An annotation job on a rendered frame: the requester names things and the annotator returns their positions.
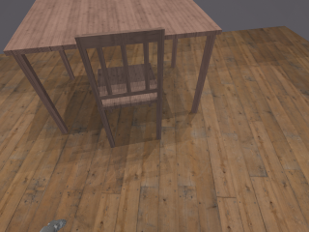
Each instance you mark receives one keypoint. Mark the table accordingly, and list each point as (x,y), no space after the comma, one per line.
(51,25)

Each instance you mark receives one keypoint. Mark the left robot hand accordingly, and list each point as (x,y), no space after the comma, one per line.
(54,225)

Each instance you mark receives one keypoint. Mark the chair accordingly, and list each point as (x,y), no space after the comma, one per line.
(127,85)

